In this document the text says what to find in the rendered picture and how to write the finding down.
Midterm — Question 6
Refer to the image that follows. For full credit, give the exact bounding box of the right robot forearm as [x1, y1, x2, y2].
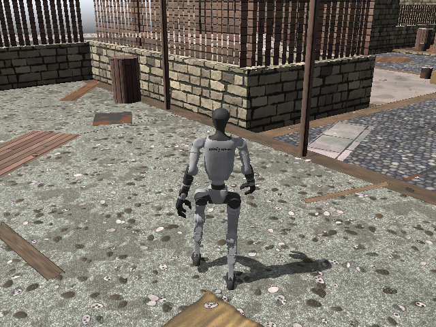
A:
[245, 164, 255, 186]

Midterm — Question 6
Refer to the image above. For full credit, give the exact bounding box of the left robot forearm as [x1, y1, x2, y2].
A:
[178, 165, 193, 200]

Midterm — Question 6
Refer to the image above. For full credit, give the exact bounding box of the robot head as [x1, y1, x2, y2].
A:
[208, 108, 232, 141]

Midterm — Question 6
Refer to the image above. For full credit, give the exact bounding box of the robot right foot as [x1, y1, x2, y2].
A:
[225, 272, 236, 290]

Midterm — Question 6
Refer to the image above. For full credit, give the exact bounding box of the robot right upper arm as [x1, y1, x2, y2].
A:
[234, 138, 252, 174]

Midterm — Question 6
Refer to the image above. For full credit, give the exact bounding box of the robot left hand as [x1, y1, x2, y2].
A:
[176, 198, 191, 218]

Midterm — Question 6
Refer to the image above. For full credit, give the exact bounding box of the robot left upper arm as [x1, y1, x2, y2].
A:
[187, 137, 206, 176]

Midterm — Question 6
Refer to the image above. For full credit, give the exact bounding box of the robot right hand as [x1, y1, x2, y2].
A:
[240, 183, 255, 195]

